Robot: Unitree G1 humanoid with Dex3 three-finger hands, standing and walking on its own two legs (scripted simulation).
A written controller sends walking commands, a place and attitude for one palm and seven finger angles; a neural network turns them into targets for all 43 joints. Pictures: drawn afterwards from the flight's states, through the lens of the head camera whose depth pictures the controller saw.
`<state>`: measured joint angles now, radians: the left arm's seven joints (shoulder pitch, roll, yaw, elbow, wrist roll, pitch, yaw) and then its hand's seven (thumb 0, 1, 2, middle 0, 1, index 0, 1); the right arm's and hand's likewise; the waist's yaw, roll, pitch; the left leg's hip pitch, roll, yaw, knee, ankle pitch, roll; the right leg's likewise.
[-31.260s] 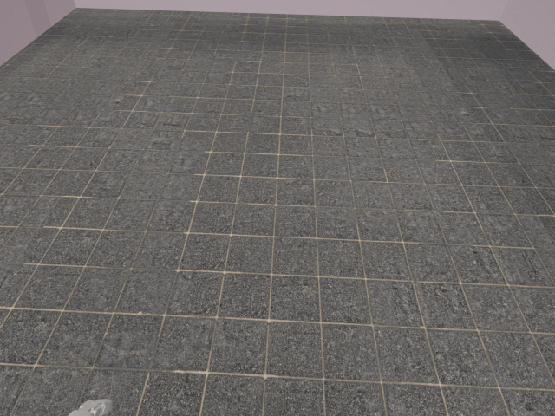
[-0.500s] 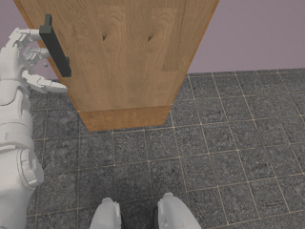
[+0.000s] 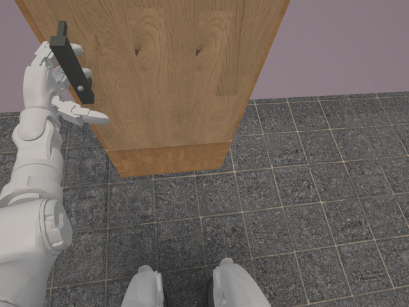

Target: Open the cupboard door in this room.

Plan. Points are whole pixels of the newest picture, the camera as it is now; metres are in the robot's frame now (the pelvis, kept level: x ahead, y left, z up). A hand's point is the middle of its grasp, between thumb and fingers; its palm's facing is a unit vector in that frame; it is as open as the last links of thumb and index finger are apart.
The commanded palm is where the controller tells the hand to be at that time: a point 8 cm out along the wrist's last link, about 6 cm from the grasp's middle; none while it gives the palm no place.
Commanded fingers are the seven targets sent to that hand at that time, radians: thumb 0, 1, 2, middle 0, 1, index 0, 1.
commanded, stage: slide the fingers in behind the handle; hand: left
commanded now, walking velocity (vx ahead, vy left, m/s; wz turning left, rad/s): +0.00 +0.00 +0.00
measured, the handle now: (76, 66) +0.57 +0.20 +0.06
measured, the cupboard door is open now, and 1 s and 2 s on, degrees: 0 0 10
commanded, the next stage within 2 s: close the thumb around the handle in 0.68 s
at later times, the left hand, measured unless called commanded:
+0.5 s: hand (87, 86) +0.52 +0.17 +0.06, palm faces +0.04 -1.00 -0.03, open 14.1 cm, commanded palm +0.49 +0.22 +0.06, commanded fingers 0.00 -0.50 0.30 -0.30 -1.20 -0.30 -1.20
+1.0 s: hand (84, 88) +0.51 +0.18 +0.07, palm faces +0.02 -1.00 -0.02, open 12.7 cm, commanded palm +0.49 +0.22 +0.06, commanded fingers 0.00 0.17 0.59 -0.35 -1.27 -0.35 -1.27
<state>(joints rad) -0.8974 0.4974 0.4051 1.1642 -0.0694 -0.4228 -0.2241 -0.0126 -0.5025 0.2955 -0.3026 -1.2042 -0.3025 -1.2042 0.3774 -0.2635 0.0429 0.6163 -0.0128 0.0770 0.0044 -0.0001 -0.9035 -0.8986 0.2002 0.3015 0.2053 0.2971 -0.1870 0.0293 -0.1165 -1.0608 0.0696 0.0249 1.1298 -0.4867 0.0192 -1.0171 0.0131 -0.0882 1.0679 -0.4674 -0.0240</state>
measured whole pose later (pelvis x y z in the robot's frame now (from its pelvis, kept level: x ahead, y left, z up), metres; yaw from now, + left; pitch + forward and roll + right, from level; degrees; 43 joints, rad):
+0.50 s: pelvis +0.00 +0.00 +0.00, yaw +0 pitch +24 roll -3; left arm -0.91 0.47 0.38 1.17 -0.07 -0.44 -0.18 -0.01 -0.50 0.30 -0.30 -1.20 -0.28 -1.20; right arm 0.39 -0.26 0.03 0.63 -0.02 0.07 0.01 0.00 -0.90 -0.90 0.20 0.30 0.20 0.30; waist -0.18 0.03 -0.12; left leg -1.06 0.07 0.02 1.12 -0.49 0.01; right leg -1.02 0.01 -0.09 1.07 -0.47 -0.03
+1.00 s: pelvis +0.00 +0.00 +0.00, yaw +0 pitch +24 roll -3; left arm -0.88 0.46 0.38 1.16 -0.08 -0.45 -0.19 -0.01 -0.29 0.39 -0.32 -1.23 -0.31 -1.23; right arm 0.38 -0.26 0.03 0.63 -0.02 0.07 0.01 0.00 -0.90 -0.90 0.20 0.30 0.20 0.30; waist -0.18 0.03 -0.12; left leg -1.05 0.06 0.03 1.13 -0.49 0.02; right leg -1.00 0.01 -0.08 1.07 -0.47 -0.02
